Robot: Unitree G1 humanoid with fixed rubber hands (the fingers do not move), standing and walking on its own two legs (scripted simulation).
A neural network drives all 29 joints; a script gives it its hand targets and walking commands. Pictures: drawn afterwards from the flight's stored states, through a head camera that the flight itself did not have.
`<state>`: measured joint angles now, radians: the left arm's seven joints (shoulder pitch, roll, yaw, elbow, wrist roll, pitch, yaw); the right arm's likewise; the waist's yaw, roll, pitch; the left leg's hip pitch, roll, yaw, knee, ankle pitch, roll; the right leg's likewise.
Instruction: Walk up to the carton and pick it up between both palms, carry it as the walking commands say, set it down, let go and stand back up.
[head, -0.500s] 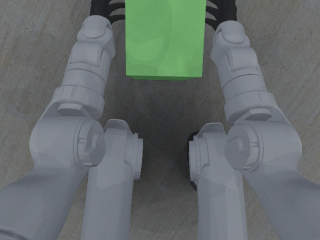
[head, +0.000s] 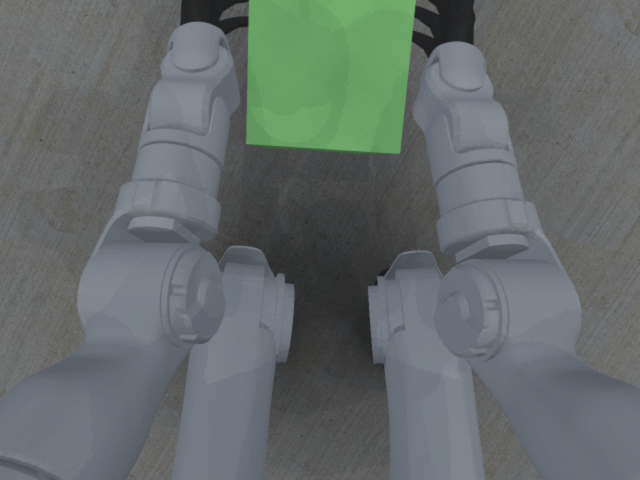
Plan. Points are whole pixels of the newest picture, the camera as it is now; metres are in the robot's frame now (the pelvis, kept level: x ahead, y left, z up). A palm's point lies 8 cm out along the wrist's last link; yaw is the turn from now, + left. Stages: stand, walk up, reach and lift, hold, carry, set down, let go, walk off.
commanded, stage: reach and lift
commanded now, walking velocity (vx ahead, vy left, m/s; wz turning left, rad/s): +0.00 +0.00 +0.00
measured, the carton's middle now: (322, 65) +0.53 +0.01 -0.22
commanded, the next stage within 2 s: none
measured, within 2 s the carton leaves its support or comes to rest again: neither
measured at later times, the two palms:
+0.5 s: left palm (185, 3) +0.53 +0.13 -0.08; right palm (472, 25) +0.52 -0.11 -0.08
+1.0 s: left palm out of the picture +0.51 +0.12 +0.01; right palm (524, 13) +0.50 -0.11 +0.00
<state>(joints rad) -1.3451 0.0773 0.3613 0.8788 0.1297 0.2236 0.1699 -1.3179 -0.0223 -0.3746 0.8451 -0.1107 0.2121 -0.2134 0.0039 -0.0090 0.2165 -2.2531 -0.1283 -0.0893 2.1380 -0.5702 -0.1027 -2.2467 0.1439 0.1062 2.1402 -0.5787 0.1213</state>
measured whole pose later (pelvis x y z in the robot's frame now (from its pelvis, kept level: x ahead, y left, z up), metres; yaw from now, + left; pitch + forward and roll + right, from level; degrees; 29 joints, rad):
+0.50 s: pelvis +0.00 +0.00 +0.04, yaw +0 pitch +41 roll +0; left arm -1.28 0.02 0.41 0.79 0.20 0.28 0.15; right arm -1.24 0.03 -0.43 0.75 -0.18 0.27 -0.19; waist 0.00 -0.01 0.11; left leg -2.18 -0.14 -0.11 2.01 -0.56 -0.10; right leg -2.17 0.15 0.11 2.01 -0.57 0.12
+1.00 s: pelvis +0.00 +0.00 +0.09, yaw +0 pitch +39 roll +0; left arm -1.21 -0.04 0.47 0.78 0.28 0.30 0.13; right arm -1.16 0.08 -0.49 0.73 -0.24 0.29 -0.17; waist 0.00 -0.01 0.02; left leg -2.01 -0.15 -0.12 1.84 -0.52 -0.10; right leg -2.00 0.16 0.13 1.85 -0.53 0.11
